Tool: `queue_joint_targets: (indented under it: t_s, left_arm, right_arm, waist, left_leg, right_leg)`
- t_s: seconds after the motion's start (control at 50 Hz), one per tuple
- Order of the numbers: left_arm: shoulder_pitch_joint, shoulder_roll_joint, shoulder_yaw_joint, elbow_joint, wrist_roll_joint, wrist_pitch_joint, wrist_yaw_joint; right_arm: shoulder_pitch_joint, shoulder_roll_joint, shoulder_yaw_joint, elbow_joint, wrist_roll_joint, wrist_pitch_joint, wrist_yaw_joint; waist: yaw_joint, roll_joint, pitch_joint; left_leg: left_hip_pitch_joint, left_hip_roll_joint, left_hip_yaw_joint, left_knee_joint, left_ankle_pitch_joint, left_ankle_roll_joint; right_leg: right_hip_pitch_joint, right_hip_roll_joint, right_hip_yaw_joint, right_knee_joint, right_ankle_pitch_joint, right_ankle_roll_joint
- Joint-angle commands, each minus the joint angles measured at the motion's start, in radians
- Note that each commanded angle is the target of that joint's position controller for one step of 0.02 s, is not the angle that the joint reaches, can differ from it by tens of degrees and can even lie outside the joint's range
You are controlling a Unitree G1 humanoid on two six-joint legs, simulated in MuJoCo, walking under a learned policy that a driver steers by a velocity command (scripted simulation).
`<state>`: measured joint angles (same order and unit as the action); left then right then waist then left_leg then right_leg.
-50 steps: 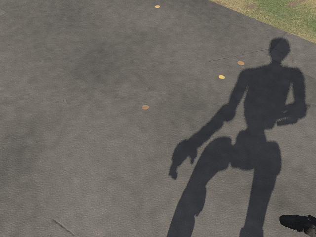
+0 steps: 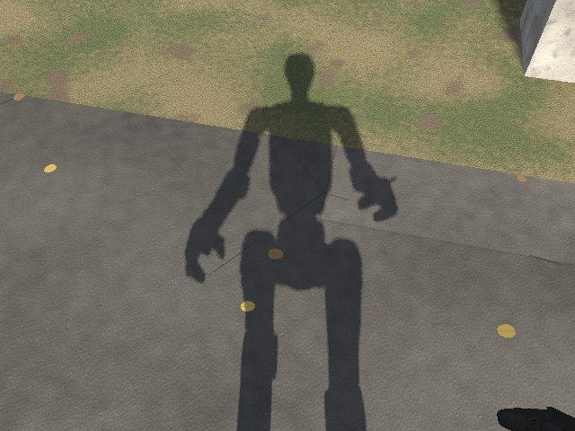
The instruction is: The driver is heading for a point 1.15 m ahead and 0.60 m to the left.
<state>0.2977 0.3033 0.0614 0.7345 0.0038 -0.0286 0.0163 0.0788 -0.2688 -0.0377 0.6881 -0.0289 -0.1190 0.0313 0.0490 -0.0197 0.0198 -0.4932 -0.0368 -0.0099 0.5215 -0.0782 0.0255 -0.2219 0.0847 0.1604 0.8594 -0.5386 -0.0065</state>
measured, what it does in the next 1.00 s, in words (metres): steps on the spot, turning left: right foot, then left foot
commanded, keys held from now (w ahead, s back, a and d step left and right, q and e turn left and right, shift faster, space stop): q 1.00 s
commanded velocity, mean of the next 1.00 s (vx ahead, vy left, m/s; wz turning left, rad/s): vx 0.05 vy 0.00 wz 0.47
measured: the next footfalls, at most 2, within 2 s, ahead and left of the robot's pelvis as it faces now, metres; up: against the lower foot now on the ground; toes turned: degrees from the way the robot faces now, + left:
right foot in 0.36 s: +0.16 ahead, -0.12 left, +0.00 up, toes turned +15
left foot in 0.76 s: +0.06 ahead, +0.13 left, +0.00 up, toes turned +26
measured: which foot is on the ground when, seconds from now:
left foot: down 0.00-0.36, up 0.38-0.74, down 0.76-1.00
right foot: up 0.00-0.34, down 0.36-0.76, up 0.78-1.00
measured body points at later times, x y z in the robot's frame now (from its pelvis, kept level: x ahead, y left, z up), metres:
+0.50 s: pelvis +0.08 -0.02 +0.02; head +0.11 -0.03 +0.47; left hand +0.15 +0.28 -0.06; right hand +0.29 -0.27 -0.09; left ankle +0.05 +0.11 -0.65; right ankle +0.12 -0.13 -0.72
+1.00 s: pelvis +0.06 +0.03 +0.02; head +0.08 +0.07 +0.47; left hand +0.04 +0.36 -0.09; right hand +0.34 -0.13 -0.05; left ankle +0.03 +0.11 -0.72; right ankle +0.15 -0.11 -0.65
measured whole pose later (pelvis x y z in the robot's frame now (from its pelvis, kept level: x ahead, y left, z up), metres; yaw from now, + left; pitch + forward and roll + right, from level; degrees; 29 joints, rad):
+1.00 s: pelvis +0.06 +0.03 +0.02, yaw +33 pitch +3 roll -2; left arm 0.13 0.32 0.10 0.69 0.01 0.01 0.04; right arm 0.18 -0.30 -0.07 0.62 0.01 0.03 -0.02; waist 0.00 -0.03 0.04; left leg -0.30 -0.05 -0.10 0.46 -0.20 0.05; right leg -0.55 0.00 0.05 1.03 -0.37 0.09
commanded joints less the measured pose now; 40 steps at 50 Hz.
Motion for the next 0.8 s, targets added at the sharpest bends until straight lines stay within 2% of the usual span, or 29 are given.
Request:
queue_joint_targets:
  t_s: [0.02,0.04,0.06,0.1,0.14,0.2,0.28,0.32,0.34,0.36,0.38,0.4,0.42,0.44,0.46,0.48,0.52,0.58,0.62,0.68,0.72,0.74,0.76,0.78,0.8]
  left_arm:
    - [0.093,0.135,0.018,-0.055,-0.009,-0.002,-0.005]
    - [0.001,0.134,0.019,-0.076,-0.004,0.011,0.000]
    - [-0.049,0.127,0.021,-0.096,0.003,0.021,0.006]
    - [-0.044,0.087,0.016,-0.105,0.001,0.033,0.016]
    - [-0.025,0.057,0.009,-0.093,0.001,0.033,0.026]
    - [-0.047,0.061,0.010,-0.089,0.000,0.037,0.029]
    - [-0.104,0.061,0.014,-0.109,-0.001,0.029,0.017]
    - [-0.082,0.057,0.018,-0.103,-0.003,0.014,0.008]
    - [-0.063,0.068,0.025,-0.098,-0.001,0.008,0.005]
    - [-0.035,0.128,0.040,-0.104,0.013,0.006,0.010]
    - [-0.060,0.214,0.060,-0.109,0.044,0.016,0.013]
    - [-0.081,0.184,0.056,-0.122,0.062,0.012,0.012]
    - [-0.131,0.130,0.039,-0.141,0.050,0.007,0.018]
    - [-0.179,0.099,0.032,-0.148,0.031,0.005,0.021]
    - [-0.200,0.087,0.028,-0.151,0.015,0.005,0.023]
    - [-0.196,0.085,0.025,-0.149,0.010,0.007,0.025]
    - [-0.166,0.094,0.030,-0.138,0.014,0.017,0.030]
    - [-0.125,0.123,0.046,-0.123,0.014,0.033,0.035]
    - [-0.130,0.153,0.058,-0.121,0.008,0.039,0.031]
    - [-0.129,0.173,0.068,-0.109,-0.009,0.038,0.019]
    - [-0.151,0.174,0.070,-0.104,-0.029,0.035,0.016]
    - [-0.135,0.154,0.066,-0.091,-0.036,0.031,0.014]
    - [-0.081,0.114,0.057,-0.072,-0.020,0.026,0.009]
    - [-0.085,0.037,0.028,-0.122,0.044,0.023,0.001]
    - [-0.199,0.085,0.040,-0.148,0.027,0.018,0.012]
  right_arm:
    - [0.170,-0.143,-0.041,-0.023,0.042,0.024,0.002]
    - [0.126,-0.134,-0.035,-0.034,0.037,0.037,0.000]
    - [0.091,-0.141,-0.036,-0.042,0.034,0.048,-0.004]
    - [0.063,-0.165,-0.048,-0.047,0.025,0.069,-0.013]
    - [0.064,-0.178,-0.058,-0.051,0.021,0.084,-0.023]
    - [0.063,-0.191,-0.072,-0.059,0.037,0.105,-0.040]
    - [0.061,-0.185,-0.077,-0.066,0.043,0.132,-0.050]
    - [0.048,-0.180,-0.077,-0.073,0.048,0.145,-0.055]
    - [0.058,-0.168,-0.074,-0.073,0.051,0.151,-0.057]
    - [0.085,-0.131,-0.062,-0.076,0.048,0.151,-0.058]
    - [0.087,-0.092,-0.054,-0.104,0.050,0.145,-0.058]
    - [0.104,-0.162,-0.075,-0.104,0.034,0.132,-0.056]
    - [0.136,-0.205,-0.093,-0.079,0.039,0.133,-0.051]
    - [0.167,-0.204,-0.099,-0.051,0.045,0.145,-0.054]
    - [0.179,-0.188,-0.098,-0.039,0.043,0.158,-0.059]
    - [0.172,-0.162,-0.091,-0.042,0.044,0.167,-0.059]
    - [0.123,-0.126,-0.078,-0.073,0.053,0.170,-0.053]
    - [0.054,-0.099,-0.061,-0.117,0.052,0.168,-0.039]
    - [0.041,-0.095,-0.055,-0.134,0.050,0.167,-0.027]
    - [0.055,-0.121,-0.066,-0.143,0.051,0.173,-0.015]
    - [0.101,-0.120,-0.072,-0.132,0.051,0.177,-0.008]
    - [0.141,-0.129,-0.081,-0.118,0.048,0.176,-0.011]
    - [0.178,-0.181,-0.098,-0.114,0.047,0.174,-0.022]
    - [0.195,-0.317,-0.125,-0.140,0.037,0.170,-0.040]
    - [0.215,-0.288,-0.113,-0.148,-0.001,0.148,-0.028]
  waist:
    - [-0.075,0.154,-0.293]
    - [-0.081,0.088,-0.209]
    - [-0.069,0.065,-0.147]
    - [-0.031,0.121,-0.108]
    - [-0.024,0.160,-0.139]
    - [-0.033,0.157,-0.185]
    - [-0.047,0.171,-0.143]
    - [-0.025,0.173,-0.128]
    - [-0.014,0.164,-0.124]
    - [-0.018,0.081,-0.139]
    - [-0.054,-0.198,-0.090]
    - [-0.048,-0.246,-0.094]
    - [-0.068,-0.165,-0.086]
    - [-0.087,-0.110,-0.068]
    - [-0.087,-0.096,-0.061]
    - [-0.077,-0.097,-0.052]
    - [-0.052,-0.114,-0.049]
    - [-0.011,-0.147,-0.084]
    - [-0.004,-0.165,-0.100]
    - [-0.008,-0.181,-0.104]
    - [-0.046,-0.171,-0.102]
    - [-0.063,-0.145,-0.109]
    - [-0.063,-0.016,-0.128]
    - [-0.031,0.340,-0.137]
    - [-0.126,0.277,-0.189]
  left_leg:
    - [0.636,0.365,-0.539,-0.094,0.403,0.281]
    - [0.525,0.321,-0.475,-0.120,0.326,0.250]
    - [0.420,0.295,-0.437,-0.142,0.288,0.233]
    - [0.282,0.222,-0.365,-0.180,0.255,0.197]
    - [0.250,0.196,-0.336,-0.185,0.290,0.204]
    - [0.228,0.192,-0.358,-0.199,0.146,0.203]
    - [0.185,0.170,-0.418,-0.204,-0.086,0.178]
    - [0.164,0.146,-0.432,-0.169,-0.108,0.151]
    - [0.134,0.118,-0.424,-0.136,-0.137,0.122]
    - [0.052,0.069,-0.373,-0.027,-0.264,0.069]
    - [-0.122,-0.087,-0.160,0.185,-0.451,0.008]
    - [-0.135,-0.053,-0.118,0.439,-0.536,-0.035]
    - [-0.130,-0.026,-0.134,0.564,-0.484,-0.055]
    - [-0.134,-0.017,-0.121,0.619,-0.432,-0.074]
    - [-0.156,-0.008,-0.110,0.667,-0.381,-0.092]
    - [-0.167,-0.002,-0.098,0.699,-0.355,-0.109]
    - [-0.168,0.014,-0.050,0.634,-0.311,-0.130]
    - [-0.121,0.051,-0.017,0.463,-0.310,-0.139]
    - [-0.028,0.061,0.017,0.356,-0.320,-0.124]
    - [0.061,0.048,0.060,0.217,-0.301,-0.091]
    - [0.160,0.031,0.088,0.037,-0.188,-0.046]
    - [0.259,0.008,0.086,-0.071,-0.096,-0.014]
    - [0.418,0.067,-0.032,-0.136,0.112,0.031]
    - [0.589,0.360,-0.425,-0.109,0.554,0.179]
    - [0.503,0.437,-0.514,-0.141,0.528,0.340]
  right_leg:
    - [-0.384,-0.060,-0.019,0.425,-0.074,0.069]
    - [-0.406,-0.077,-0.047,0.403,-0.034,0.073]
    - [-0.400,-0.095,-0.056,0.348,0.002,0.071]
    - [-0.302,-0.098,-0.080,0.180,0.022,0.066]
    - [-0.232,-0.069,-0.105,0.064,0.033,0.076]
    - [-0.166,-0.057,-0.090,-0.041,0.153,0.077]
    - [-0.126,-0.045,-0.080,-0.175,0.216,0.062]
    - [-0.051,-0.038,-0.098,-0.332,0.296,0.041]
    - [0.018,-0.057,-0.097,-0.426,0.347,0.022]
    - [0.115,-0.205,0.016,-0.490,0.345,-0.031]
    - [0.112,-0.402,0.252,-0.571,0.422,-0.161]
    - [0.049,-0.509,0.362,-0.592,0.515,-0.263]
    - [0.035,-0.472,0.286,-0.571,0.554,-0.256]
    - [0.034,-0.404,0.176,-0.548,0.568,-0.208]
    - [0.055,-0.365,0.111,-0.530,0.584,-0.180]
    - [0.058,-0.352,0.062,-0.522,0.656,-0.180]
    - [0.084,-0.326,-0.014,-0.524,0.700,-0.188]
    - [0.153,-0.351,-0.050,-0.510,0.712,-0.205]
    - [0.130,-0.370,-0.078,-0.507,0.728,-0.209]
    - [0.124,-0.395,-0.094,-0.482,0.723,-0.201]
    - [0.100,-0.390,-0.125,-0.421,0.696,-0.160]
    - [0.053,-0.365,-0.163,-0.357,0.636,-0.113]
    - [-0.077,-0.310,-0.245,-0.207,0.479,-0.030]
    - [-0.401,-0.166,-0.318,0.126,-0.100,0.082]
    - [-0.473,-0.103,-0.146,0.299,-0.175,0.093]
